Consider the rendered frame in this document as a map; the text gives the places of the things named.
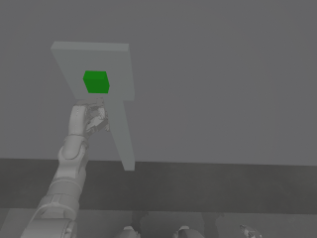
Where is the button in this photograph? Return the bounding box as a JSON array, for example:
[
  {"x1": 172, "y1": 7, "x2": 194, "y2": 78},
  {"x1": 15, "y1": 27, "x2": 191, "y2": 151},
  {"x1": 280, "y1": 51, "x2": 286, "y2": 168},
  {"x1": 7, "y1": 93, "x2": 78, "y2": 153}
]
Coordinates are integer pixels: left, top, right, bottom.
[{"x1": 83, "y1": 70, "x2": 110, "y2": 94}]

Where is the robot shin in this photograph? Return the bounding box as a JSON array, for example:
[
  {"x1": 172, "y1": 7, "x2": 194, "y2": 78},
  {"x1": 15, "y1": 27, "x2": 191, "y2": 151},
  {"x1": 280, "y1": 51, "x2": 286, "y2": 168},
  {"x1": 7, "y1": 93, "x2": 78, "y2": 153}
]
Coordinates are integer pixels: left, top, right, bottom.
[
  {"x1": 178, "y1": 226, "x2": 189, "y2": 231},
  {"x1": 123, "y1": 226, "x2": 134, "y2": 230}
]

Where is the panel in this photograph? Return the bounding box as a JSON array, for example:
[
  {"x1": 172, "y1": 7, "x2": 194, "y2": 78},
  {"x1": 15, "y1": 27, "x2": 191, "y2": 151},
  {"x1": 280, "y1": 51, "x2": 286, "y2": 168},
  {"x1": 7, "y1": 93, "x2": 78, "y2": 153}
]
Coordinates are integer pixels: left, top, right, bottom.
[{"x1": 51, "y1": 41, "x2": 136, "y2": 171}]

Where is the robot left shin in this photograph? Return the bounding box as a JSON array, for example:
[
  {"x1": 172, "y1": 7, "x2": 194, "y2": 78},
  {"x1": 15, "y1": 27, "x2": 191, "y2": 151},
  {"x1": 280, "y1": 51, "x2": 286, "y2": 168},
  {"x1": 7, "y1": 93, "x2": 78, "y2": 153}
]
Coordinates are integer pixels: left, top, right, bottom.
[{"x1": 123, "y1": 226, "x2": 134, "y2": 230}]

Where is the robot right shin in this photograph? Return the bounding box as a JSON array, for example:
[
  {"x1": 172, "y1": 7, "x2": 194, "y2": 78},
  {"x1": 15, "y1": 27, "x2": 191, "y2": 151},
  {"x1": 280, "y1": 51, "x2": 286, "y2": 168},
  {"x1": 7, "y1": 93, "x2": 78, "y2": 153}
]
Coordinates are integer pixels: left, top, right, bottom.
[{"x1": 178, "y1": 226, "x2": 189, "y2": 231}]

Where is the left robot forearm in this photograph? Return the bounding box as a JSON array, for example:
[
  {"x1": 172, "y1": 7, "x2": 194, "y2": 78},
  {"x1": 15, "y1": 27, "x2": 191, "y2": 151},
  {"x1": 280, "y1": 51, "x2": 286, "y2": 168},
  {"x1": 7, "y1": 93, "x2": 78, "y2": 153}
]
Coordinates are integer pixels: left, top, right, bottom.
[{"x1": 20, "y1": 134, "x2": 89, "y2": 238}]

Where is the right robot hand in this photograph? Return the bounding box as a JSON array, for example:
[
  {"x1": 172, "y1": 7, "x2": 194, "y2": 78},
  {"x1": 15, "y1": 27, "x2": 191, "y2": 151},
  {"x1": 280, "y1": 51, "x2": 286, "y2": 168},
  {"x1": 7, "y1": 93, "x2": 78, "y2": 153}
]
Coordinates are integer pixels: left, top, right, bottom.
[{"x1": 240, "y1": 224, "x2": 262, "y2": 238}]

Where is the robot left upper arm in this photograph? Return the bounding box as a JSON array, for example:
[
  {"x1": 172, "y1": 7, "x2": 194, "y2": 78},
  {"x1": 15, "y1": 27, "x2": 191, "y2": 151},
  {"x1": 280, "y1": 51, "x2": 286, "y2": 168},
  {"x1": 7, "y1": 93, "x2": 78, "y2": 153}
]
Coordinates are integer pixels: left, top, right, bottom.
[{"x1": 23, "y1": 218, "x2": 77, "y2": 238}]

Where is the left robot hand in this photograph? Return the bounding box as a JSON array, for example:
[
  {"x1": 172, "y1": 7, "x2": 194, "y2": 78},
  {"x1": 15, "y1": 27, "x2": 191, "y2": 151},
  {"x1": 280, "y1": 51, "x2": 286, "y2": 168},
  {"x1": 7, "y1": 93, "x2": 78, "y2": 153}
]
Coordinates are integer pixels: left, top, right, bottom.
[{"x1": 68, "y1": 95, "x2": 110, "y2": 141}]

